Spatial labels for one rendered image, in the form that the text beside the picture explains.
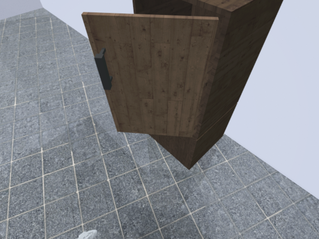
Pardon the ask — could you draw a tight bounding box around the handle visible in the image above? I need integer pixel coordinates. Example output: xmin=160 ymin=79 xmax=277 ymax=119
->
xmin=94 ymin=48 xmax=113 ymax=90

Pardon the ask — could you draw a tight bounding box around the cupboard door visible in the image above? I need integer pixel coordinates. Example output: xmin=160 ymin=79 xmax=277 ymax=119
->
xmin=81 ymin=12 xmax=219 ymax=137

